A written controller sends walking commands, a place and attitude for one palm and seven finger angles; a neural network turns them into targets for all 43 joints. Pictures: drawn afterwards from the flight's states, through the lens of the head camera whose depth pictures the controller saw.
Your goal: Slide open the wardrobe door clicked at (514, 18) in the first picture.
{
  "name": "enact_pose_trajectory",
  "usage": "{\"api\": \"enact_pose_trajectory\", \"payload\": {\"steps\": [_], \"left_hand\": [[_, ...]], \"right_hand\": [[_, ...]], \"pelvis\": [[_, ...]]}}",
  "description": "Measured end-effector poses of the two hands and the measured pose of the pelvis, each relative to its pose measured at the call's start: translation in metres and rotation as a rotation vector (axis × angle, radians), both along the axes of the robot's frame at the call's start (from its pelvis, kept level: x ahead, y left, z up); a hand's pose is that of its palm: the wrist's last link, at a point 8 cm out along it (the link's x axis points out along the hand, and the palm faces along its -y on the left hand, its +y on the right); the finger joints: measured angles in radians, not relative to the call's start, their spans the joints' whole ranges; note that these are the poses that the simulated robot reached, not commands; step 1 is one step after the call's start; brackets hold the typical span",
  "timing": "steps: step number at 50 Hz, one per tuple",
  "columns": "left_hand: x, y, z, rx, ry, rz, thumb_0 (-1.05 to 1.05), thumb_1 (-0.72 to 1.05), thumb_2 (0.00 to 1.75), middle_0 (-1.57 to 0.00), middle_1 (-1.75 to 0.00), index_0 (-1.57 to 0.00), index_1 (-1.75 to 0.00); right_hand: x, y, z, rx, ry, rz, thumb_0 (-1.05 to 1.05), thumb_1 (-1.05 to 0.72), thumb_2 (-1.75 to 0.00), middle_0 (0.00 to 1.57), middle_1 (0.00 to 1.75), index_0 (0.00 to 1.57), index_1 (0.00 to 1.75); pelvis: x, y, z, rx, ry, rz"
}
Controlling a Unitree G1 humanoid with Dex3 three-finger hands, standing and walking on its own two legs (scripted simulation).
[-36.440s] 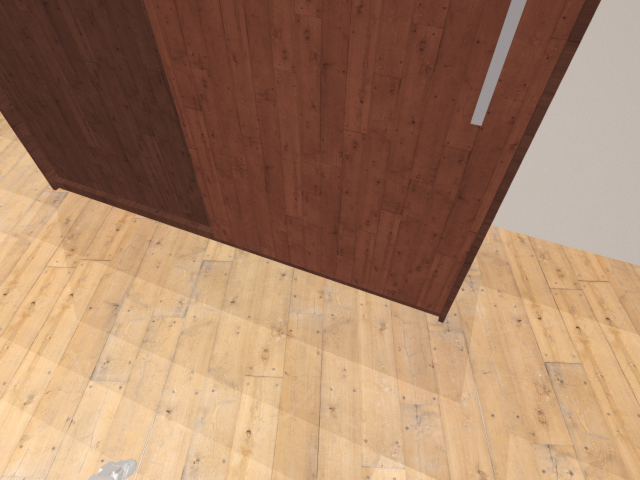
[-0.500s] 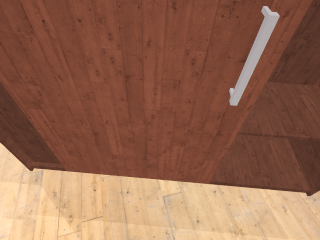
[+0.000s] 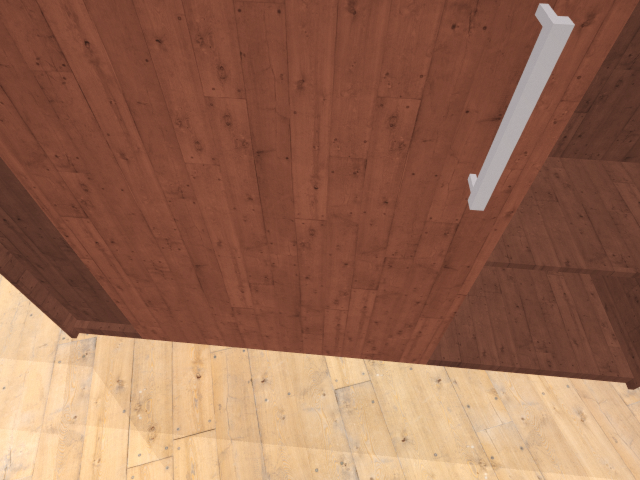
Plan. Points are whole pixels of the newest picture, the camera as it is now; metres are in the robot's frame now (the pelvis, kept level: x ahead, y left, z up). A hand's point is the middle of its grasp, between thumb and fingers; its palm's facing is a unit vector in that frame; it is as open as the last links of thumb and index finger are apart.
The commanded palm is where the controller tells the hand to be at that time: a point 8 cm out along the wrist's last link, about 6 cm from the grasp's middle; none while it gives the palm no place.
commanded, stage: look to check the result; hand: right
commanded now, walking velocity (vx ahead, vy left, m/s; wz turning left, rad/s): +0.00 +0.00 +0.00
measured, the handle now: (505, 122) +0.53 -0.21 +0.18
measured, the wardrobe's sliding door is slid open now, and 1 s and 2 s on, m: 0.65 0.65 0.65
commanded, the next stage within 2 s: stand and wait in 0.38 s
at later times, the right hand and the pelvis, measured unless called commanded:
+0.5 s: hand out of the picture +0.03 -0.18 -0.17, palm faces +0.01 +0.98 -0.22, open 7.4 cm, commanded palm none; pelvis +0.00 +0.01 +0.00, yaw +0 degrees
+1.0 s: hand out of the picture +0.04 -0.20 -0.17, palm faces +0.00 +0.97 -0.26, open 7.4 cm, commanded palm none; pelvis -0.01 +0.01 +0.00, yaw +0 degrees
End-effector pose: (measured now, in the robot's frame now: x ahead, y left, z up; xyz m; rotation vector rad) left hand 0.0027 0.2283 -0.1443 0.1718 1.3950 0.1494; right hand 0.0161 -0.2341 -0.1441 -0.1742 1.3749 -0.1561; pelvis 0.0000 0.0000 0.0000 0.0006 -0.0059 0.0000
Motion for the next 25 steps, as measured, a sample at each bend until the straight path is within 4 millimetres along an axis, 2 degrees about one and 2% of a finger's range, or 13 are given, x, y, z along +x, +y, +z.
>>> {"api": "enact_pose_trajectory", "payload": {"steps": [8,25], "left_hand": [[0.004,0.003,-0.001,0.0,-0.006,-0.002,0.01,0.9,0.9,-0.2,-0.3,-0.2,-0.3],[0.012,0.015,0.003,0.016,-0.035,-0.009,0.01,0.9,0.9,-0.2,-0.3,-0.2,-0.3]], "right_hand": [[-0.002,-0.001,0.001,-0.011,0.004,-0.005,0.0,-0.91,-0.89,0.2,0.3,0.2,0.3],[0.012,0.004,0.003,-0.006,-0.04,0.01,0.0,-0.91,-0.89,0.2,0.3,0.2,0.3]], "pelvis": [[0.001,0.002,0.0,-0.001,-0.006,0.0],[-0.001,0.007,0.001,-0.002,-0.009,0.0]]}}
